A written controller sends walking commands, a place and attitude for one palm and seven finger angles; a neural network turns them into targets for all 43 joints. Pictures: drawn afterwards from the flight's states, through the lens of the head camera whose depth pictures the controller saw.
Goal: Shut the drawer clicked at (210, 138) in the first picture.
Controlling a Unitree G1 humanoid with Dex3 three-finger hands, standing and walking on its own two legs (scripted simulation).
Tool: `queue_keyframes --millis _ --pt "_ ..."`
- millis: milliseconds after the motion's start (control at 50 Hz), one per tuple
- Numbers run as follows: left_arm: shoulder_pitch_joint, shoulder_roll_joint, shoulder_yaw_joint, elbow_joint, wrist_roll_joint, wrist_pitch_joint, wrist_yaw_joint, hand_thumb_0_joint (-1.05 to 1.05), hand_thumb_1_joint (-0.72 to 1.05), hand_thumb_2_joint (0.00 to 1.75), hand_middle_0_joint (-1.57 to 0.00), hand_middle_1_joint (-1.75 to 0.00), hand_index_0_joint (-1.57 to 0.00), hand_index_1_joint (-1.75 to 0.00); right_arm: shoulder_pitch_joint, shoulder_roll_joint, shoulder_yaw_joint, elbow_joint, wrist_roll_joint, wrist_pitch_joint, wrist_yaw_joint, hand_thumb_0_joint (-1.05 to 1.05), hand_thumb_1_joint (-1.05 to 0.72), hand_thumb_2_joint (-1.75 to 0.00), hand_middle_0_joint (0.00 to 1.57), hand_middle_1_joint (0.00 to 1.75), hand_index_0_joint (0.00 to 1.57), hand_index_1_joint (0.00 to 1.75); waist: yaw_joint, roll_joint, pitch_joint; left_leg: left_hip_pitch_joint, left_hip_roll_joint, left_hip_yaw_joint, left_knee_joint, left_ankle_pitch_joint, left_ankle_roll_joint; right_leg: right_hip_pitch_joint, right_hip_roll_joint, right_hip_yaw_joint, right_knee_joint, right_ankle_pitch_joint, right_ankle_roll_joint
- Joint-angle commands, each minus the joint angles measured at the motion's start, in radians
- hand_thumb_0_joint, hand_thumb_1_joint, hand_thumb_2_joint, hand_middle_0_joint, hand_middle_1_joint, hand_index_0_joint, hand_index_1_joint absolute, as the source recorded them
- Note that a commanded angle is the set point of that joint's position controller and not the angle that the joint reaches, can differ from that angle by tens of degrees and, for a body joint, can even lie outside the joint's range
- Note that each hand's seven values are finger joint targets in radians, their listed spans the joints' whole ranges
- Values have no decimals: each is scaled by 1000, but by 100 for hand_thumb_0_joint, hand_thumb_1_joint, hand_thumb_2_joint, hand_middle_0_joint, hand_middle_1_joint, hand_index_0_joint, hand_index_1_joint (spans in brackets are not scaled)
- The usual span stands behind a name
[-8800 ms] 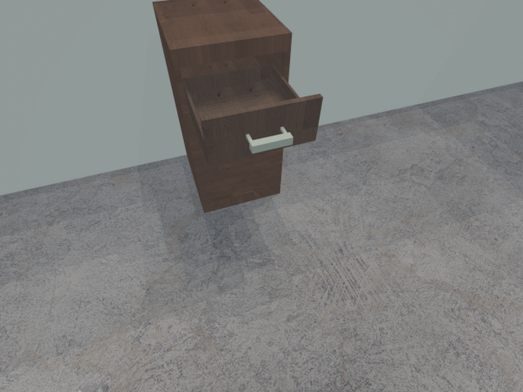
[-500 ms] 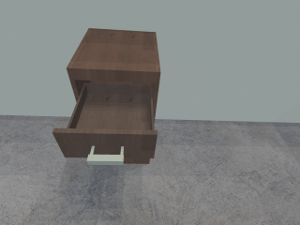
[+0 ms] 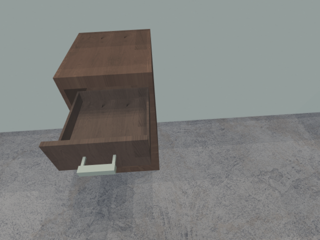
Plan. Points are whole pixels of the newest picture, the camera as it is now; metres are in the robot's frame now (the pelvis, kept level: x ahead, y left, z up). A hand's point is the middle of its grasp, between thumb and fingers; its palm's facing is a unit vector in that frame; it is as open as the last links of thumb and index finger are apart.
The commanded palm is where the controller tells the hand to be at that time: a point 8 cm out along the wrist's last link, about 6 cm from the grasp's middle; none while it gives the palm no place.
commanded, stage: come to a stop and stand still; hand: left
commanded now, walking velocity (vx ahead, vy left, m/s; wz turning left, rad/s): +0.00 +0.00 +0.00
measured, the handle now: (98, 164) +0.38 +0.24 -0.11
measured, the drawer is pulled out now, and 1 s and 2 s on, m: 0.30 0.30 0.30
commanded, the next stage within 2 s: look again from close up in 0.40 s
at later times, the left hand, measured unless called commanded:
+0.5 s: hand out of the picture -0.03 +0.13 -0.18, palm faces +0.10 -0.98 -0.15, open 7.4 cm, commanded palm none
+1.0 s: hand out of the picture +0.04 +0.26 -0.18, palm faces -0.01 -0.98 -0.22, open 7.4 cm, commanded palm none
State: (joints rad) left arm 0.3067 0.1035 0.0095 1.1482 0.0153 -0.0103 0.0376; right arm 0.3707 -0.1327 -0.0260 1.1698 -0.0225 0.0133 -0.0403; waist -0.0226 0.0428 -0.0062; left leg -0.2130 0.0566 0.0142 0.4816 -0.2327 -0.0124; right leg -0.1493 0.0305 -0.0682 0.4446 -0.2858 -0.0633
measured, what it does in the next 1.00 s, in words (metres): shifts its weight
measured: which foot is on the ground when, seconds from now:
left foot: down 0.00-1.00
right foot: down 0.00-1.00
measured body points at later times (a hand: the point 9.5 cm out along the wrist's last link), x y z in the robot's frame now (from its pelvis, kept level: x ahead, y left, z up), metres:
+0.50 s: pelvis +0.01 -0.02 +0.00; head +0.01 -0.02 +0.45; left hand -0.04 +0.18 -0.16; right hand +0.01 -0.23 -0.17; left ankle +0.00 +0.16 -0.74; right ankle -0.03 -0.07 -0.74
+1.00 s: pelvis -0.01 +0.08 -0.01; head -0.01 +0.09 +0.44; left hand +0.04 +0.31 -0.16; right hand +0.02 -0.16 -0.16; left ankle +0.00 +0.15 -0.74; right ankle -0.03 -0.07 -0.74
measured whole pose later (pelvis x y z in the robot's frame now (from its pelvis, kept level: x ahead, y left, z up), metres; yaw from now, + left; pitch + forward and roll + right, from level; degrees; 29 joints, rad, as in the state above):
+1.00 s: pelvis -0.01 +0.08 -0.01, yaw -2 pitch -2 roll -1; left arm 0.26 0.19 0.00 1.03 0.02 0.01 0.04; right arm 0.27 -0.17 0.00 1.05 -0.02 -0.01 -0.03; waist 0.00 -0.01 0.01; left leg -0.20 -0.03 0.07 0.52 -0.29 0.07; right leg -0.16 -0.05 -0.01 0.50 -0.30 0.04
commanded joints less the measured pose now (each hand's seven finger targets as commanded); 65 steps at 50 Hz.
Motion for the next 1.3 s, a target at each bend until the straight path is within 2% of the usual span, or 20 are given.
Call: queue_keyframes --millis 0,40,160,280,460,480,500,520,540,600,620,660,680,720,780,860,960,1120,1220,1280 --pt "64 83 6 -10 -18 -19 4 0 90 90 -20 -30 -20 -30 69 -17 12 1 10 -21 -6 0 -90 -90 20 30 20 30 3 -69 126 29 35 -24 -76 168 6 -82 -158 129 -150 246 13" --pt "71 83 7 -8 -16 -17 5 0 90 90 -20 -30 -20 -30 56 -22 11 -1 9 -14 -10 0 -90 -90 20 30 20 30 6 -74 156 38 39 -21 -74 129 0 -115 -151 146 -192 156 22" --pt "96 104 17 -1 -15 -18 11 0 90 90 -20 -30 -20 -30 32 -29 9 -11 12 -13 -18 0 -90 -90 20 30 20 30 17 -62 71 42 30 2 -59 128 -9 17 -163 140 -162 414 63" --pt "114 92 20 3 -11 -16 15 0 90 90 -20 -30 -20 -30 7 -30 5 -19 15 -10 -22 0 -90 -90 20 30 20 30 21 -99 73 57 33 4 -65 124 -7 33 -156 129 -155 483 78" --pt "111 90 20 -1 -11 -13 12 0 90 90 -20 -30 -20 -30 3 -37 10 -20 13 -13 -21 0 -90 -90 20 30 20 30 20 -50 118 74 47 -12 -94 155 -4 -8 -143 113 -161 344 48" --pt "101 289 13 -96 4 -27 18 0 90 90 -20 -30 -20 -30 -101 -141 -7 -160 -7 8 -2 0 -90 -90 20 30 20 30 3 -114 210 5 -7 -42 41 113 19 -114 -124 172 -124 422 97" --pt "89 197 29 -89 3 -32 25 0 90 90 -20 -30 -20 -30 -67 -100 -19 -180 1 -7 -4 0 -90 -90 20 30 20 30 17 -39 109 -62 7 -4 96 -23 15 -74 -205 211 -109 311 91" --pt "86 197 37 -91 8 -33 22 0 90 90 -20 -30 -20 -30 -70 -94 -23 -173 -4 -12 -8 0 -90 -90 20 30 20 30 15 -31 53 -98 -14 -14 140 -34 19 -18 -218 243 -113 379 66" --pt "104 179 26 -98 6 -33 21 0 90 90 -20 -30 -20 -30 -53 -78 -14 -172 3 -11 -7 0 -90 -90 20 30 20 30 22 -69 -2 -94 -12 -25 177 -72 19 -2 -235 253 -125 324 36" --pt "77 169 27 -122 11 -29 21 0 90 90 -20 -30 -20 -30 -48 -85 -14 -187 4 -12 2 0 -90 -90 20 30 20 30 13 -192 1 -117 -2 -13 195 -99 27 -4 -237 219 -107 345 -27" --pt "51 165 26 -135 11 -25 21 0 90 90 -20 -30 -20 -30 -46 -93 -15 -188 4 -15 2 0 -90 -90 20 30 20 30 2 -172 33 -97 3 -14 156 -67 30 -47 -223 195 -100 308 -37" --pt "33 158 21 -147 6 -17 19 0 90 90 -20 -30 -20 -30 -15 -95 -7 -172 3 -25 3 0 -90 -90 20 30 20 30 -6 -111 54 -26 16 -27 42 94 37 -90 -164 131 -48 264 -9" --pt "49 145 14 -150 5 -15 18 0 90 90 -20 -30 -20 -30 -3 -102 -1 -164 0 -33 6 0 -90 -90 20 30 20 30 6 -29 37 1 41 -43 17 231 46 -68 -125 99 -1 285 9" --pt "67 156 17 -141 0 -14 16 0 90 90 -20 -30 -20 -30 -22 -131 -3 -154 2 -34 0 0 -90 -90 20 30 20 30 23 53 62 -4 65 -67 15 357 55 -68 -108 75 17 250 23" --pt "73 155 10 -143 1 -3 15 0 90 90 -20 -30 -20 -30 -30 -147 3 -157 2 -36 0 0 -90 -90 20 30 20 30 34 82 46 9 82 -86 -18 453 69 -32 -93 62 34 191 36" --pt "46 161 9 -142 0 6 9 0 90 90 -20 -30 -20 -30 -55 -165 1 -161 3 -33 3 0 -90 -90 20 30 20 30 32 9 86 -32 78 -109 -93 229 77 -44 -95 56 17 85 54" --pt "29 159 5 -142 3 11 5 0 90 90 -20 -30 -20 -30 -62 -176 2 -158 5 -34 7 0 -90 -90 20 30 20 30 28 8 97 -37 81 -130 -180 72 77 -50 -98 56 13 56 65" --pt "53 146 -1 -109 4 9 3 0 90 90 -20 -30 -20 -30 -49 -168 5 -126 10 -34 10 0 -90 -90 20 30 20 30 25 -17 88 -6 74 -127 -225 -6 67 -54 -114 66 -10 76 70" --pt "63 126 -1 -96 19 20 -9 0 90 90 -20 -30 -20 -30 -28 -198 -13 -106 5 -17 8 0 -90 -90 20 30 20 30 10 37 134 -30 135 -252 -333 -411 110 -151 -71 -1 108 -115 73" --pt "74 113 1 -98 22 21 -19 0 90 90 -20 -30 -20 -30 -19 -201 -19 -98 2 -16 6 0 -90 -90 20 30 20 30 11 29 134 -22 163 -291 -326 -413 156 -202 -72 -4 183 -135 66"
